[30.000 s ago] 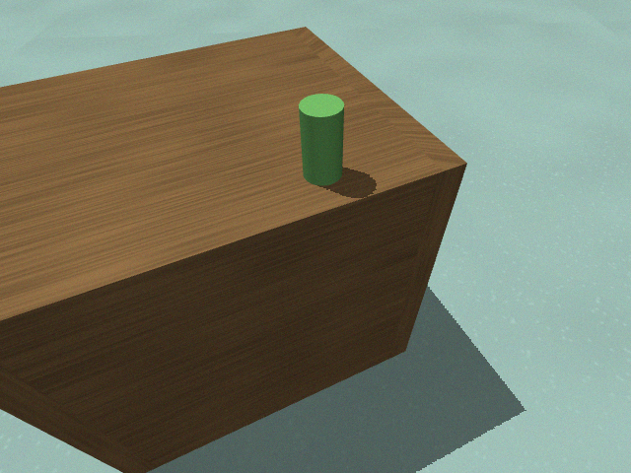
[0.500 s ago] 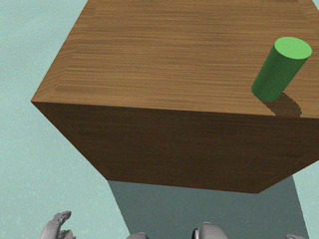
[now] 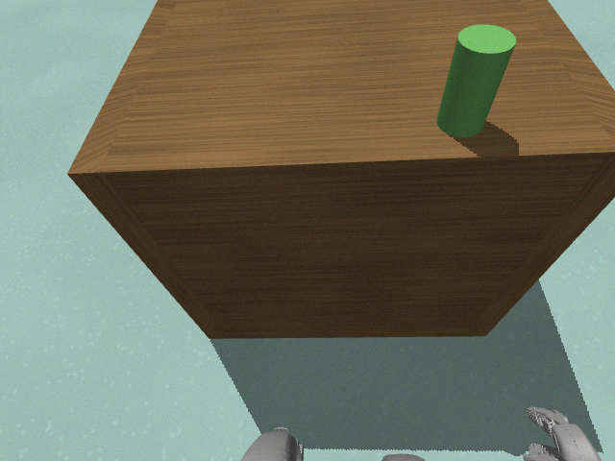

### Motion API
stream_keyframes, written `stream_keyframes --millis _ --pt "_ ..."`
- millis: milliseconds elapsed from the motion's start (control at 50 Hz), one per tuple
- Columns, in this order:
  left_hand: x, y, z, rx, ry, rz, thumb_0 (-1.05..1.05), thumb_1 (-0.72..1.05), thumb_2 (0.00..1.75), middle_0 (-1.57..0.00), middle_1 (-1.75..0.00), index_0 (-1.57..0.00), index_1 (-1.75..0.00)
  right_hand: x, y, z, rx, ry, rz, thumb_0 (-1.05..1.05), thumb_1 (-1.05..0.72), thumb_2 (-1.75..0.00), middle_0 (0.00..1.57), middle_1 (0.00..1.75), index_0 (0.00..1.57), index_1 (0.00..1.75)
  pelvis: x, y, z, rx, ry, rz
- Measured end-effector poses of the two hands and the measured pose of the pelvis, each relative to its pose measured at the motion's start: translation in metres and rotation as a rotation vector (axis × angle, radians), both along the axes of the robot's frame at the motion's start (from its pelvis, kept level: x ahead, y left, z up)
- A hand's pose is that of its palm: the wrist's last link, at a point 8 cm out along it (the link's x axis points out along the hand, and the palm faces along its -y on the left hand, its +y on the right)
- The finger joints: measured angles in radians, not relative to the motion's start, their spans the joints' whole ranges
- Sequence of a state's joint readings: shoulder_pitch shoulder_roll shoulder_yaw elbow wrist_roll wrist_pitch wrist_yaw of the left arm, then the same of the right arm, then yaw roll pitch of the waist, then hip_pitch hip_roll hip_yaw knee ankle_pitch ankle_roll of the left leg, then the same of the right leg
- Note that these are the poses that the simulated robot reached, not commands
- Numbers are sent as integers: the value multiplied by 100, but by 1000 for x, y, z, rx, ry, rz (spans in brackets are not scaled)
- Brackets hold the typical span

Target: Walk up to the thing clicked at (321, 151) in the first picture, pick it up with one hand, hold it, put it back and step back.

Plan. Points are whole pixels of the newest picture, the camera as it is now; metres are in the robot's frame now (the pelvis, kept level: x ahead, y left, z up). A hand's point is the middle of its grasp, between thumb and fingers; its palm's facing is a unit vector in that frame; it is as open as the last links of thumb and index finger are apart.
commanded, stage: step back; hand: right
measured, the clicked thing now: (471, 84) +0.61 -0.22 +0.12
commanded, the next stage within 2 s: none
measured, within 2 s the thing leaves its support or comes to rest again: neither
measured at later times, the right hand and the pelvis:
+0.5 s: hand out of the picture -0.05 -0.24 -0.12, palm faces -0.08 +0.90 -0.42, open 7.4 cm; pelvis -0.14 +0.02 +0.01, yaw +1 degrees
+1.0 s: hand out of the picture -0.23 -0.30 -0.16, palm faces -0.08 +0.93 -0.35, open 7.4 cm; pelvis -0.31 -0.04 +0.01, yaw +1 degrees
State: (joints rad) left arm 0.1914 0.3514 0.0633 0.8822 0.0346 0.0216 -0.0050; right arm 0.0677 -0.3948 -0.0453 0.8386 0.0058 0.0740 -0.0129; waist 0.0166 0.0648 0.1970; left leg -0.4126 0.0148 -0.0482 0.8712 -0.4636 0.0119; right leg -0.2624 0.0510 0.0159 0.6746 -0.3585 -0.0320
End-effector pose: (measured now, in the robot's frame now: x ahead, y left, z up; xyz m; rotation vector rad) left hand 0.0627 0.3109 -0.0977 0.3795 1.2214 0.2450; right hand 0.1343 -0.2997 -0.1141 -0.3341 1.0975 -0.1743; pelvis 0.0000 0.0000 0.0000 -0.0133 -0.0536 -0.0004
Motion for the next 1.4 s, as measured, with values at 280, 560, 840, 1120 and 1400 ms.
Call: stream_keyframes --millis 280,560,840,1120,1400 --pt "-26 18 16 29 -172 -27 0 90 90 -21 -30 -21 -30 -111 6 -4 -45 127 33 0 -91 -90 21 30 20 30 -77 15 1 20 30 59" --pt "-143 20 -7 -48 -43 13 0 91 90 -21 -30 -20 -30 -192 8 37 -89 49 20 0 -90 -90 21 30 21 30 -160 13 13 4 23 -3" --pt "-269 -31 17 17 32 -11 0 90 90 -21 -30 -21 -30 -282 -42 3 -5 12 -39 0 -91 -90 21 30 21 30 -258 -30 8 69 11 -57" --pt "-313 -28 14 43 -169 3 0 90 90 -21 -30 -21 -30 -405 -34 -13 -30 188 59 0 -91 -90 21 30 20 30 -358 -36 -2 38 27 82" --pt "-466 -23 -3 -41 -32 70 0 90 90 -21 -30 -21 -30 -464 -30 33 -57 10 58 0 -90 -90 21 30 21 30 -447 -30 12 8 14 30"
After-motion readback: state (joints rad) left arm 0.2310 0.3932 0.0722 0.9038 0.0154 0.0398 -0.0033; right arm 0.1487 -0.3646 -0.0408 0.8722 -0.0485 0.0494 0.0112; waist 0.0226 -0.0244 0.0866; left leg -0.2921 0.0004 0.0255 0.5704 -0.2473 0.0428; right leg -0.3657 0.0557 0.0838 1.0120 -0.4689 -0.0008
